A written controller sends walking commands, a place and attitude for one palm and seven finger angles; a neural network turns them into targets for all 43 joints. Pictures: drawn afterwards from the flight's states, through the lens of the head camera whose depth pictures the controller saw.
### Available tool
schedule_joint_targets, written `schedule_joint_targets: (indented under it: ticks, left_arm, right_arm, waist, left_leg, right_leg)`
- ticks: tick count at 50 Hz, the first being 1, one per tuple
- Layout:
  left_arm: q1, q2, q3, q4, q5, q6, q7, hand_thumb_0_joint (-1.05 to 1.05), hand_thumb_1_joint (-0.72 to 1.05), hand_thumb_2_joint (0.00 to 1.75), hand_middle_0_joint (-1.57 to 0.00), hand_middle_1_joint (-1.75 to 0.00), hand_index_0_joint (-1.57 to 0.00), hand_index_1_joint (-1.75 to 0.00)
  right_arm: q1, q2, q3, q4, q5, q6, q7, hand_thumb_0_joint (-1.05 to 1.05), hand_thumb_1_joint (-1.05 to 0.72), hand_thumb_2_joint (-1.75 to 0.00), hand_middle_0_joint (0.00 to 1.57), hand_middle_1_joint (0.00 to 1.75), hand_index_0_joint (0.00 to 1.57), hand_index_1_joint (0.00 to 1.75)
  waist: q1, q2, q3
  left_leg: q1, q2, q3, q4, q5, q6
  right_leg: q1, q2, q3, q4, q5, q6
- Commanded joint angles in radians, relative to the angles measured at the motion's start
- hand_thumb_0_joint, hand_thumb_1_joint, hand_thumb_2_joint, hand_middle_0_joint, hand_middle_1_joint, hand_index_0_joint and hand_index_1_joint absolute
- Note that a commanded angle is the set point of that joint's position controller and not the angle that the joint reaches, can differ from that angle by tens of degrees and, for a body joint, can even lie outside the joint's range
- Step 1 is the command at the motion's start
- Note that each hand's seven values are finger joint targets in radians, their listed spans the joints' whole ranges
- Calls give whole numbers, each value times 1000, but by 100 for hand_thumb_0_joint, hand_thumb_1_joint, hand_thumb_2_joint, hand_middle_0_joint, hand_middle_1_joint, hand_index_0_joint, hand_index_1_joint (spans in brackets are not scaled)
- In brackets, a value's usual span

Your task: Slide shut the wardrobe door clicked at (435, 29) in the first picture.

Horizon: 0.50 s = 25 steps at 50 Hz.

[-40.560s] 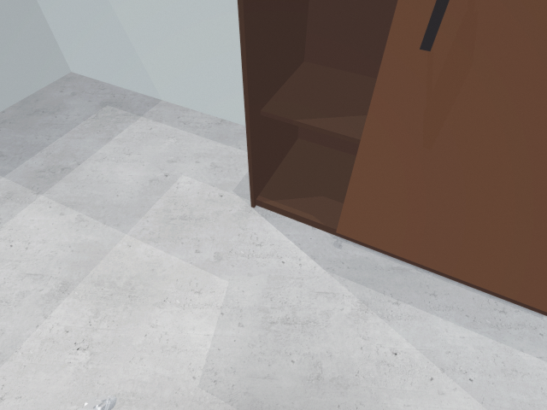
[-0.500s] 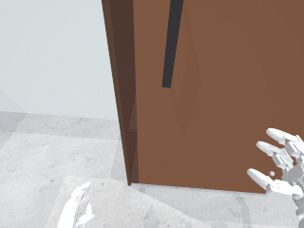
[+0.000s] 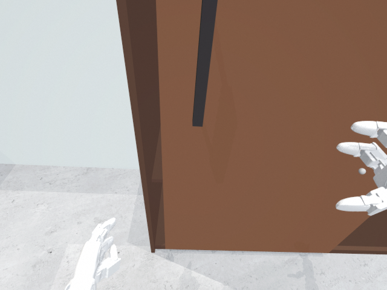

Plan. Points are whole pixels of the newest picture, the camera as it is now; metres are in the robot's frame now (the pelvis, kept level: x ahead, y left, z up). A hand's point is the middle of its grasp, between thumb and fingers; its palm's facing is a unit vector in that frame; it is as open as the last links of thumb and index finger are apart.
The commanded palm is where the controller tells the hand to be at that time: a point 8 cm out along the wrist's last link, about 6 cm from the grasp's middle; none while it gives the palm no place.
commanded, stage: raise the hand with hooked fingers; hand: right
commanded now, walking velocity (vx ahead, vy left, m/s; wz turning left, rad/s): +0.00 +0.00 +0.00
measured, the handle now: (202, 67) +0.48 -0.01 +0.26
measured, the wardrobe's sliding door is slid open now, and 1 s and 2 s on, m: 0.05 0.05 0.05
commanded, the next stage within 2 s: move the hooked fingers beside the handle in 0.80 s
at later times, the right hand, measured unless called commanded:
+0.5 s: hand (378, 129) +0.28 -0.27 +0.27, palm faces +0.09 +0.99 -0.12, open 14.0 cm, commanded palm +0.24 -0.31 +0.28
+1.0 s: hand (370, 127) +0.29 -0.26 +0.27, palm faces +0.10 +0.99 -0.12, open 14.0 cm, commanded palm +0.25 -0.30 +0.28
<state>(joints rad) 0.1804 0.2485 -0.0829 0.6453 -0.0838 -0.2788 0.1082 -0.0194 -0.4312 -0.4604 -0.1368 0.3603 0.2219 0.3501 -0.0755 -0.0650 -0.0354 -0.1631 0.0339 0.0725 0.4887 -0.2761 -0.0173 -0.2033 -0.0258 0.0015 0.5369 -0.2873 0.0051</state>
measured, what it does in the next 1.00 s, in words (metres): stands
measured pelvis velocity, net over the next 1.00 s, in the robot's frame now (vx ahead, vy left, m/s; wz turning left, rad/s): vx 0.01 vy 0.01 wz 0.00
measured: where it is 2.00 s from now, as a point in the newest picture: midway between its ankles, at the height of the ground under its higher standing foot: outside the picture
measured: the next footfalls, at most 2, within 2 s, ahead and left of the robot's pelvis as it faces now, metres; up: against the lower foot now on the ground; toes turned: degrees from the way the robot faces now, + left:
none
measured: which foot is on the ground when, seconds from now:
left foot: down 0.00-1.00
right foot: down 0.00-1.00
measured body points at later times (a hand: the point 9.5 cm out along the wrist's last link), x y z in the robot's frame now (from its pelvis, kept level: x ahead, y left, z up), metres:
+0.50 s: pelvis +0.00 +0.01 +0.00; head -0.04 +0.05 +0.45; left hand +0.21 +0.23 -0.07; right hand +0.27 -0.32 +0.28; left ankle -0.01 +0.13 -0.74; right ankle +0.00 -0.12 -0.74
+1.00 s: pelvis +0.01 +0.01 +0.00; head -0.02 +0.04 +0.45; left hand +0.22 +0.22 -0.07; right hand +0.28 -0.31 +0.28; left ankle -0.01 +0.13 -0.74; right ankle +0.00 -0.12 -0.74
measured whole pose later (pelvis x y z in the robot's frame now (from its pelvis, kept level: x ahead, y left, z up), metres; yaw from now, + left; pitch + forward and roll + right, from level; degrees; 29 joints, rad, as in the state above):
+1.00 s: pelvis +0.01 +0.01 +0.00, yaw +0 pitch -2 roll +0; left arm 0.16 0.27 -0.09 0.66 -0.11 -0.20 0.10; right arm -0.28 -0.53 -0.51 -0.04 0.34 0.45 0.39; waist -0.07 -0.09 -0.05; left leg -0.14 0.03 0.08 0.46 -0.27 -0.01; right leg -0.17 -0.03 0.01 0.48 -0.26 0.01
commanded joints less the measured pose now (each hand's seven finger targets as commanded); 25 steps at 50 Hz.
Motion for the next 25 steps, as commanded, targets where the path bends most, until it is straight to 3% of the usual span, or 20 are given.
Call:
schedule_joint_targets:
  ticks: [1, 5, 7, 11, 12, 15, 19, 22, 25]
  left_arm:
    - [-146, 113, 38, -161, -6, -36, 9, 0, 90, 90, -20, -30, -20, -30]
    - [-161, 117, 34, -162, -10, -19, 9, 0, 90, 90, -20, -30, -20, -30]
    - [-172, 116, 28, -160, -12, -11, 6, 0, 90, 90, -20, -30, -20, -30]
    - [-184, 125, 28, -160, -17, -4, 4, 0, 90, 90, -20, -30, -20, -30]
    - [-190, 127, 27, -160, -18, 1, 1, 0, 90, 90, -20, -30, -20, -30]
    - [-202, 132, 27, -162, -22, 6, -1, 0, 90, 90, -20, -30, -20, -30]
    - [-189, 144, 32, -166, -30, 24, -16, 0, 90, 90, -20, -30, -20, -30]
    - [-204, 138, 33, -181, -30, 34, -23, 0, 90, 90, -20, -30, -20, -30]
    - [-214, 133, 36, -191, -25, 27, -18, 0, 90, 90, -20, -30, -20, -30]
  right_arm:
    - [-360, -286, -116, -180, 10, 2, 2, 0, 50, -30, 30, 120, 30, 120]
    - [-434, -333, -135, -133, 7, 52, 16, 0, 50, -30, 30, 120, 30, 120]
    - [-471, -352, -139, -112, 6, 74, 22, 0, 50, -30, 30, 120, 30, 120]
    - [-560, -405, -159, -69, 1, 116, 41, 0, 50, -30, 30, 120, 30, 120]
    - [-573, -417, -165, -67, 4, 122, 43, 0, 50, -30, 30, 120, 30, 120]
    - [-655, -447, -165, -48, -6, 148, 57, 0, 50, -30, 30, 120, 30, 120]
    - [-537, -392, -133, 66, 5, 189, 85, 0, 50, -30, 30, 120, 30, 120]
    - [-549, -412, -149, 2, 8, 188, 79, 0, 50, -30, 30, 120, 30, 120]
    - [-602, -439, -181, -89, 7, 159, 58, 0, 50, -30, 30, 120, 30, 120]
  waist:
    - [8, -42, -135]
    - [6, -12, -147]
    - [-1, -39, -125]
    - [5, -1, -159]
    - [-5, -3, -158]
    - [1, -16, -169]
    - [-2, 50, -144]
    - [-10, 36, -145]
    - [-5, -8, -191]
  left_leg:
    - [-7, -34, 10, -77, 198, 27]
    - [4, -31, 8, -94, 191, 26]
    - [1, -30, 2, -107, 176, 31]
    - [4, -26, 5, -107, 187, 27]
    - [21, -24, 0, -113, 186, 30]
    - [11, -21, -3, -109, 205, 29]
    - [2, -21, -1, -107, 222, 23]
    - [6, -20, -7, -110, 212, 26]
    - [7, -23, -7, -105, 196, 26]
  right_leg:
    - [100, 24, 24, -110, 210, -17]
    - [108, 28, 25, -120, 202, -21]
    - [107, 31, 27, -125, 192, -20]
    - [121, 33, 28, -126, 200, -26]
    - [113, 34, 29, -125, 204, -24]
    - [131, 36, 25, -124, 216, -29]
    - [100, 35, 22, -121, 215, -28]
    - [96, 37, 19, -116, 215, -26]
    - [131, 35, 15, -118, 213, -28]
